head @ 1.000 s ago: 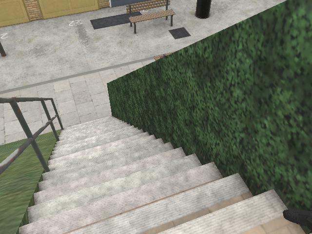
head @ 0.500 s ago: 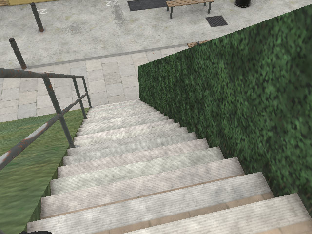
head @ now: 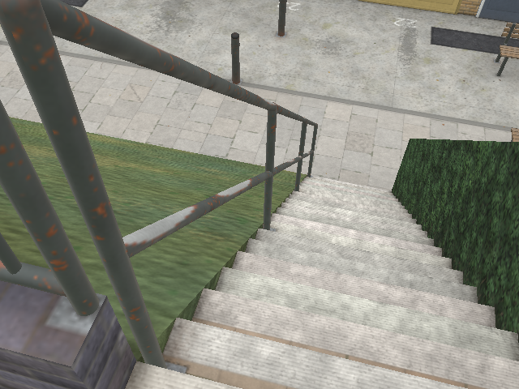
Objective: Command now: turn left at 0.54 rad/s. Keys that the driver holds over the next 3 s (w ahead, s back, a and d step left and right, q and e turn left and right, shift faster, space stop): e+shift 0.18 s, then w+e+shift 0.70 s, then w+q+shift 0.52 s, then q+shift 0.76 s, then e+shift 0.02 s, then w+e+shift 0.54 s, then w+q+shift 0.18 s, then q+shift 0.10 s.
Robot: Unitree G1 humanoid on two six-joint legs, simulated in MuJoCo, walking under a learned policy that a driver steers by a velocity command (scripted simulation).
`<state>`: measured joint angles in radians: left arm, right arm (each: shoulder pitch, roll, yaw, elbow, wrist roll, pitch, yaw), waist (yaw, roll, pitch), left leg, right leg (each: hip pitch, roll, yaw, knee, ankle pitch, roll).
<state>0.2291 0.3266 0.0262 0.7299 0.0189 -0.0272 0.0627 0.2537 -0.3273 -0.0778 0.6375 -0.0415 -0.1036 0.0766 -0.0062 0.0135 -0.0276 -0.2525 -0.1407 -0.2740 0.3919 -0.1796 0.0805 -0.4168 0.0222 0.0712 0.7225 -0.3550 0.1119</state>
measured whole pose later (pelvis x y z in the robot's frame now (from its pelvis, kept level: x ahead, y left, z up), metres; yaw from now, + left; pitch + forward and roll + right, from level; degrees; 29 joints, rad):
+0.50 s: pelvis +0.08 -0.02 -0.02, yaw -13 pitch +3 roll +1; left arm 0.24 0.29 0.06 0.74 0.00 0.00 -0.01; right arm 0.26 -0.25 0.00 0.69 -0.03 -0.05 -0.03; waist -0.02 -0.03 -0.04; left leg -0.22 -0.01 0.02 0.52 -0.34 0.01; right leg -0.41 0.06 0.11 0.86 -0.42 -0.09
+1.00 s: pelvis +0.31 -0.18 -0.06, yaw -39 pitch +0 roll +0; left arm 0.33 0.27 0.04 0.75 0.01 0.01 -0.01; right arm 0.15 -0.25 -0.02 0.65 -0.05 0.00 -0.04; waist 0.02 0.00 0.05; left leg -0.66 0.07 -0.09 1.25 -0.31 -0.06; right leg -0.39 0.17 0.00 0.89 -0.49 -0.15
